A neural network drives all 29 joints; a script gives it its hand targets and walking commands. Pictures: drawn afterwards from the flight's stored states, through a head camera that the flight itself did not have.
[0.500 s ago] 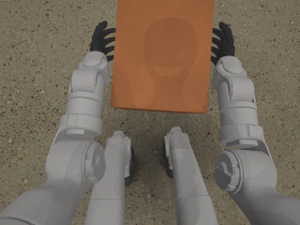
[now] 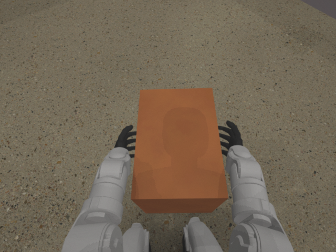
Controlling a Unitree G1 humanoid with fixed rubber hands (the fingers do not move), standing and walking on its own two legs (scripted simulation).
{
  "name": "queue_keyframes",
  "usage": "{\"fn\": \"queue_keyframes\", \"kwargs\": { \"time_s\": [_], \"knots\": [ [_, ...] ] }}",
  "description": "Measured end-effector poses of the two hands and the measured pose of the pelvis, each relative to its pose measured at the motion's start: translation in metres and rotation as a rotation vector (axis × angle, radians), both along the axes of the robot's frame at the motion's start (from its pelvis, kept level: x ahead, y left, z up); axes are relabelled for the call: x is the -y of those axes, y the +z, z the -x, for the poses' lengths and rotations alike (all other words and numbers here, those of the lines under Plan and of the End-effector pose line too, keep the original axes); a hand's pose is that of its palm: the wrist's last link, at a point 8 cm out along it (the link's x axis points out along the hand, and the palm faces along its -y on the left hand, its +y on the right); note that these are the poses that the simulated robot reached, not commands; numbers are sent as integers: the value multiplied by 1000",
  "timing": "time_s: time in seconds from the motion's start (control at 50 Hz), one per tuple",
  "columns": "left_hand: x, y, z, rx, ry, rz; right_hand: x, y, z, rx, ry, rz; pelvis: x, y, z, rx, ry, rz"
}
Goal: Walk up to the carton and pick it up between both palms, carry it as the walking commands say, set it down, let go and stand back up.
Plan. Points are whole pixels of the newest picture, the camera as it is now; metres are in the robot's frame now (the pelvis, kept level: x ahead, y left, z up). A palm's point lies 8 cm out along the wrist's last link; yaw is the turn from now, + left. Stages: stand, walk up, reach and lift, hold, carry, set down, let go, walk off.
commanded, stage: reach and lift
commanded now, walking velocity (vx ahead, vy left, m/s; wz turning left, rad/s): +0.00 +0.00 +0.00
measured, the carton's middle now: (177, 153) +0.38 -0.03 -0.11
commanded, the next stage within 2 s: none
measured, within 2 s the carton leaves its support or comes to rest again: neither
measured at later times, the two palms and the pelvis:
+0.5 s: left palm (114, 159) +0.32 +0.12 +0.02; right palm (249, 161) +0.30 -0.17 +0.04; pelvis +0.00 +0.01 +0.05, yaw -1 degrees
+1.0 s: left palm (108, 137) +0.33 +0.12 +0.11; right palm (264, 139) +0.32 -0.17 +0.12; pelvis -0.01 +0.00 +0.06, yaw -1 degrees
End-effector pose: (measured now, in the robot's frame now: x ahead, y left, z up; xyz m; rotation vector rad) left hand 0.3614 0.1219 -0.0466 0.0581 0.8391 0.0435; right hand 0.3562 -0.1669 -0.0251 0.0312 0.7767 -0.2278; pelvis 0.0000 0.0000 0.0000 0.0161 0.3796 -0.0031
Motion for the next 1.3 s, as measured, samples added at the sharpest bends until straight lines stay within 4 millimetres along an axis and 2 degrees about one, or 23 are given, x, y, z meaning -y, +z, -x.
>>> {"fn": "queue_keyframes", "kwargs": {
  "time_s": [0.08, 0.2, 0.28, 0.36, 0.46, 0.6, 0.68, 0.8, 0.86, 0.96, 1.1, 1.3],
  "knots": [
    [5, 14, 1, 14, -66, -44, 5, 9, 13, 8, -27, -9, 0, 15, -15, 13, -2, 3],
    [12, 54, -6, 86, -67, -26, 11, 42, 19, 84, -63, -15, -1, 32, -27, 59, -12, 3],
    [12, 72, -1, 117, -16, 28, 12, 65, 21, 123, -67, -13, -1, 40, -28, 104, -16, 4],
    [8, 75, 16, 110, 31, 69, 8, 76, 29, 122, -62, -21, -3, 47, -24, 144, -19, 8],
    [1, 69, 38, 71, 38, 69, 1, 72, 47, 81, -58, -22, -6, 52, -10, 191, -19, 15],
    [-3, 72, 48, 59, -13, 26, -3, 66, 68, 59, -63, -15, -10, 52, 12, 225, -18, 21],
    [-3, 93, 43, 101, -40, -1, -4, 82, 67, 98, -60, -12, -11, 52, 19, 247, -18, 22],
    [0, 138, 29, 193, -27, -1, -1, 124, 51, 191, -42, -8, -9, 53, 22, 290, -19, 20],
    [1, 153, 26, 214, 13, 31, 1, 142, 43, 214, -25, 1, -7, 54, 21, 312, -20, 18],
    [1, 155, 29, 170, 55, 51, 2, 146, 38, 171, -5, -5, -3, 59, 14, 346, -22, 14],
    [7, 152, 36, 102, -13, -29, 7, 141, 45, 98, -7, -14, 0, 68, -3, 381, -25, 15],
    [5, 161, 41, 114, -8, 25, 4, 164, 52, 106, 8, 54, 2, 73, -11, 440, -28, 16]
  ]
}}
